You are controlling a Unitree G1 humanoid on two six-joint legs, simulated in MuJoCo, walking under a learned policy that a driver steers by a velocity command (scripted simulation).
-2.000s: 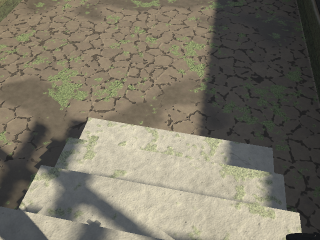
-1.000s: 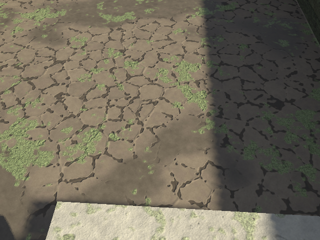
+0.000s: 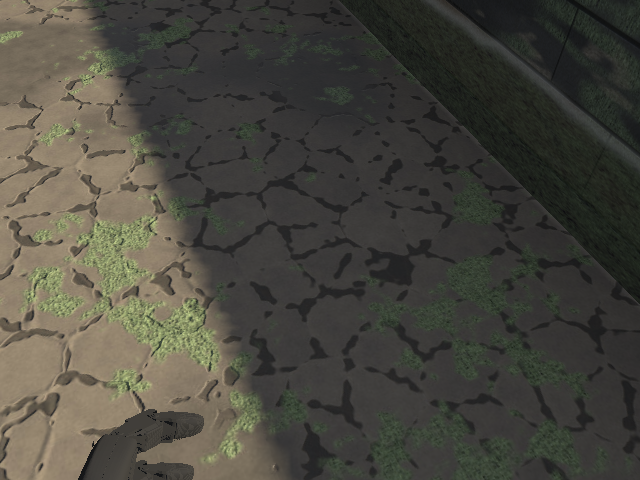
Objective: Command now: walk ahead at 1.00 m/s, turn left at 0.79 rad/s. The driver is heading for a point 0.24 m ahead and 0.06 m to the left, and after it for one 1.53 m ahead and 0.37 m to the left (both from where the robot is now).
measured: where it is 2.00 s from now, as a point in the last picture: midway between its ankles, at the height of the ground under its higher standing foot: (70, 176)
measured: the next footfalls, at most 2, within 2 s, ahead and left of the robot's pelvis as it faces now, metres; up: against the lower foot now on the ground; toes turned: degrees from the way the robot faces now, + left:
right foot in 0.12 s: +0.24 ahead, -0.14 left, -0.17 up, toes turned +8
left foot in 0.46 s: +0.57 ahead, +0.12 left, -0.17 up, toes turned +30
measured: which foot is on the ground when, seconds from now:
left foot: down 0.00-0.12, up 0.14-0.44, down 0.46-0.88, up 0.90-1.00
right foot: up 0.00-0.10, down 0.12-0.46, up 0.48-0.84, down 0.86-1.00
